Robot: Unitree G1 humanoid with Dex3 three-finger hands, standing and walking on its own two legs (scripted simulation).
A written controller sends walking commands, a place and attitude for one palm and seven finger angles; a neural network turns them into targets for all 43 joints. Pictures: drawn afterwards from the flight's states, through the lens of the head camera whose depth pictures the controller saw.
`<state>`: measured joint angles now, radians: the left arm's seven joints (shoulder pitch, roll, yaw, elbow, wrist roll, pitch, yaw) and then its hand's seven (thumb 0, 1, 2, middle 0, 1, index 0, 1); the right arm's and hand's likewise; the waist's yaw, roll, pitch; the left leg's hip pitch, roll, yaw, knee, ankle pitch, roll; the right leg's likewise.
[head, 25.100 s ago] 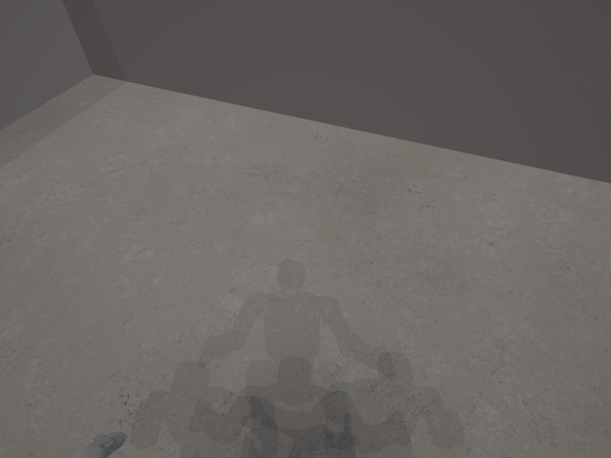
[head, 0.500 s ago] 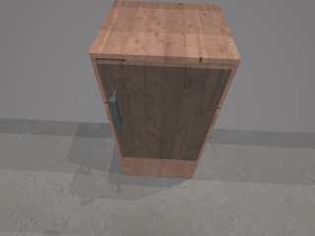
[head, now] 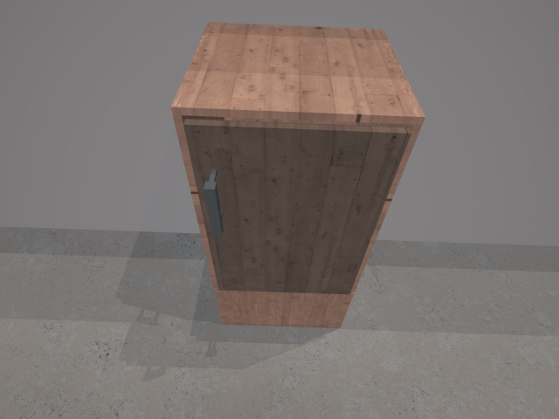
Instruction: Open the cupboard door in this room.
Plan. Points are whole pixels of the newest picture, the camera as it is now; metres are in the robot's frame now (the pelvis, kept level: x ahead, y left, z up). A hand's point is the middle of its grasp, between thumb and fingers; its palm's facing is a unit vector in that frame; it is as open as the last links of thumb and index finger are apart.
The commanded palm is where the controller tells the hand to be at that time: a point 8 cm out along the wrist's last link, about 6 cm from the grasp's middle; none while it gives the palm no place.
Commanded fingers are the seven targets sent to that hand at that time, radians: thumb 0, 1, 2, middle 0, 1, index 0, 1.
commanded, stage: come to a stop and stand still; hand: left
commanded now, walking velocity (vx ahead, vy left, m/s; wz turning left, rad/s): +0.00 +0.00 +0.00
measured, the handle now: (215, 203) +0.52 +0.16 -0.04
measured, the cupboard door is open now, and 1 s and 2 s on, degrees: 0 0 0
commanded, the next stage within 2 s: look again from close up in 0.40 s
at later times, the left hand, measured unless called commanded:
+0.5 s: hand out of the picture +0.03 +0.20 -0.17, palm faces +0.00 -0.98 -0.19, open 7.3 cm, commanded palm none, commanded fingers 0.00 0.90 0.90 -0.20 -0.30 -0.20 -0.30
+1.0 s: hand out of the picture +0.06 +0.21 -0.17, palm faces +0.00 -0.98 -0.20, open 7.3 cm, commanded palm none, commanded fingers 0.00 0.90 0.90 -0.20 -0.30 -0.20 -0.30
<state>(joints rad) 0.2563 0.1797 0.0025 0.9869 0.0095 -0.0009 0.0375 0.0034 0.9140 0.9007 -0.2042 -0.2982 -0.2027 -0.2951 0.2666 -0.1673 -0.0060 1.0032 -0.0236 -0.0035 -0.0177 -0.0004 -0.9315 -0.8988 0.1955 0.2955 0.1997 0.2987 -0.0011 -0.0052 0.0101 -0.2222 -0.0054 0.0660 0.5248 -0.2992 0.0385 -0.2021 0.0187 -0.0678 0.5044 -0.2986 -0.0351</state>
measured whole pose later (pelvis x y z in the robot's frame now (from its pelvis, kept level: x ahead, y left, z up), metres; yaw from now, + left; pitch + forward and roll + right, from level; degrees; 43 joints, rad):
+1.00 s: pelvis +0.03 +0.03 +0.00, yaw -1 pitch +0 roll +0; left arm 0.23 0.19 0.00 1.09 0.01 0.00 0.04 0.00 0.91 0.90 -0.20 -0.30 -0.20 -0.30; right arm 0.23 -0.17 0.01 1.12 -0.02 -0.03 -0.04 0.00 -0.91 -0.90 0.20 0.30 0.20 0.30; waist 0.00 -0.02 0.03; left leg -0.12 -0.06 0.09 0.42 -0.30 0.08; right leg -0.13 -0.03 -0.04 0.45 -0.32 0.01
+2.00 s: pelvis -0.03 -0.08 +0.01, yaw +1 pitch +1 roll +2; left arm 0.34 0.18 0.03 1.01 0.03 0.00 0.03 0.00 0.91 0.90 -0.21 -0.30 -0.21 -0.30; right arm 0.18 -0.21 -0.04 0.99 -0.01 0.04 0.01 0.00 -0.91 -0.90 0.19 0.30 0.20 0.30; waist 0.06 -0.05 0.03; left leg -0.38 -0.01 0.04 0.78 -0.38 -0.03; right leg -0.23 -0.04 -0.04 0.44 -0.23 -0.02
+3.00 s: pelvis +0.00 -0.03 +0.00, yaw -1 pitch +0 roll +1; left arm 0.24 0.16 -0.01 1.08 0.01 -0.01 0.03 0.00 0.91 0.90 -0.20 -0.30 -0.20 -0.30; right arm 0.29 -0.17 0.02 1.08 -0.02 -0.03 -0.03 0.00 -0.92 -0.90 0.20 0.30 0.20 0.30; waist -0.01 0.02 0.04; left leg -0.16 -0.03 0.07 0.46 -0.30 0.04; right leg -0.19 -0.03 -0.01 0.51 -0.32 0.01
